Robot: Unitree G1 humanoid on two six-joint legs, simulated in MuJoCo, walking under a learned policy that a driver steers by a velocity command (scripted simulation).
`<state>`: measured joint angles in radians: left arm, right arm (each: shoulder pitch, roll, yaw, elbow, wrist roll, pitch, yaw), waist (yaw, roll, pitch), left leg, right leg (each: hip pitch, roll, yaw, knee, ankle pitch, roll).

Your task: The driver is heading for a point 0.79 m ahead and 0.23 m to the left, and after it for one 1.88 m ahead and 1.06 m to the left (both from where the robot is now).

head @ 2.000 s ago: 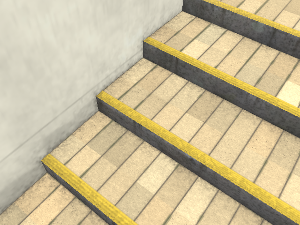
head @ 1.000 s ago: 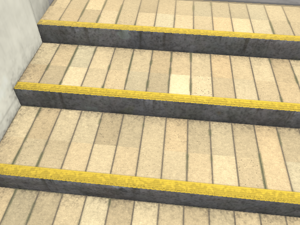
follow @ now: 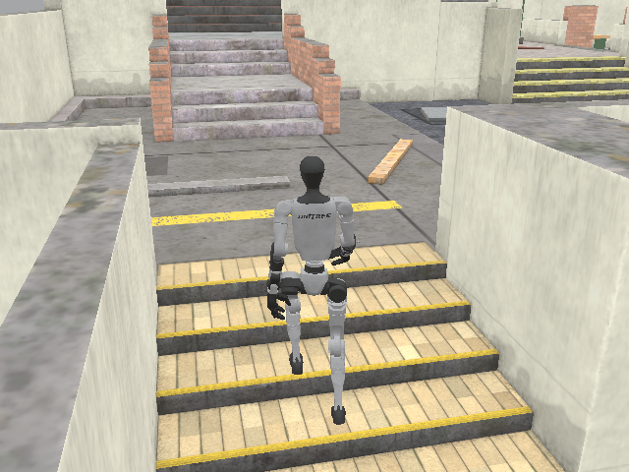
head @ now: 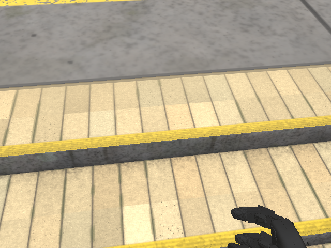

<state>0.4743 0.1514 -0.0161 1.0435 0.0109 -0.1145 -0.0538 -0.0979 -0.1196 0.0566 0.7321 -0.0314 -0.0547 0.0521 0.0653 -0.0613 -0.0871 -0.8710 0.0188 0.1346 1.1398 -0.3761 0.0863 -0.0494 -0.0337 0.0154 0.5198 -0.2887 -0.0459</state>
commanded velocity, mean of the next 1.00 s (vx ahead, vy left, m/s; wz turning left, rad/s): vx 0.50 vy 0.00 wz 0.18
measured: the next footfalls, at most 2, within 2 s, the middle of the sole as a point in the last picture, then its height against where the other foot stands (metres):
right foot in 0.56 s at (222, 214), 0.11 m higher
left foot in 1.18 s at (138, 127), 0.11 m higher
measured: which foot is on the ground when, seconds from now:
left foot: down 0.00-0.60, up 0.62-1.00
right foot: down 0.00-0.00, up 0.02-0.54, down 0.56-1.00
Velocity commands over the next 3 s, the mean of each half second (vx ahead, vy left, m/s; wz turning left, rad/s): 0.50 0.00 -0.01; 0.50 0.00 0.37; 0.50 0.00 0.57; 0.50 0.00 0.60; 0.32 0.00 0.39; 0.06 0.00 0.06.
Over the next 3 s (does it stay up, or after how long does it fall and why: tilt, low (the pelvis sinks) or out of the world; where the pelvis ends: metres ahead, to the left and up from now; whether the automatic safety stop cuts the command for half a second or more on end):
stays up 1.26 0.39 0.32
